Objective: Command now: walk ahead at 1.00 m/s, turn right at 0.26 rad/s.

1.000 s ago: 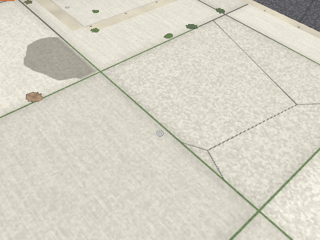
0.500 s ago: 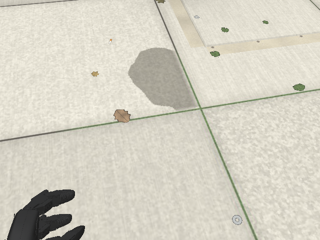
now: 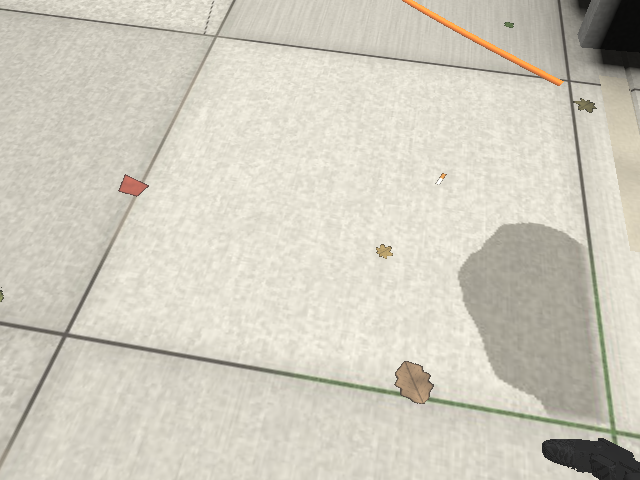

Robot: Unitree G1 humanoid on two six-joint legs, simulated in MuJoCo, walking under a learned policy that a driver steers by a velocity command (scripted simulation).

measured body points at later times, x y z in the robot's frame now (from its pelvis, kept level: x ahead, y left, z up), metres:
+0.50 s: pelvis +0.46 -0.07 +0.00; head +0.47 -0.07 +0.45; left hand +0.61 +0.17 -0.12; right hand +0.49 -0.35 -0.12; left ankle +0.30 +0.11 -0.56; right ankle +0.52 -0.14 -0.71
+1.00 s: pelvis +0.93 -0.07 +0.00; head +0.94 -0.07 +0.45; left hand +1.10 +0.18 -0.07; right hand +0.99 -0.34 -0.12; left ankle +0.98 -0.05 -0.71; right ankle +0.82 -0.26 -0.58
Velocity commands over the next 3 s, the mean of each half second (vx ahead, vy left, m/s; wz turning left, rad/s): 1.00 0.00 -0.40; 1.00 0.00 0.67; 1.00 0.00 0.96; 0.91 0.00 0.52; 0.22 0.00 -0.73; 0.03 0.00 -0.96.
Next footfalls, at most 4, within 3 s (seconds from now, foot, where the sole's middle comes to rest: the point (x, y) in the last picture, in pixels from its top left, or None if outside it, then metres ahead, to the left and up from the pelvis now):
0.40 right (409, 429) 0.56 -0.15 -0.75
0.88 left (355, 250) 1.02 -0.05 -0.75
1.28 right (382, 133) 1.47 -0.13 -0.75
1.76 left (236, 93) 1.63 0.33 -0.75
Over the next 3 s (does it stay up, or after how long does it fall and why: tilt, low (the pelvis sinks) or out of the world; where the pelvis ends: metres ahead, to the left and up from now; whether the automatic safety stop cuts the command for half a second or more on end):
stays up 1.86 0.61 0.03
